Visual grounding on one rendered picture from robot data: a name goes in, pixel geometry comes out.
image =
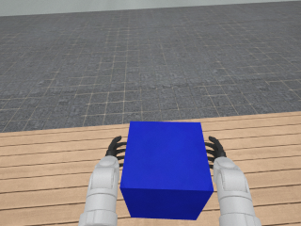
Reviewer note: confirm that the robot left hand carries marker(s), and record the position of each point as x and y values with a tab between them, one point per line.
112	149

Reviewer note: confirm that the carton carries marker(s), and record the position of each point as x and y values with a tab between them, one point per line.
166	172

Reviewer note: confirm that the right robot forearm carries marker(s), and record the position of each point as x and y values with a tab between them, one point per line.
233	193

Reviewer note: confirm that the robot right hand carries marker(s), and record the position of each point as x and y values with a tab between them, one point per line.
217	152

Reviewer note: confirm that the left robot forearm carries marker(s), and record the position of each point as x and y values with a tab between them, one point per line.
102	194

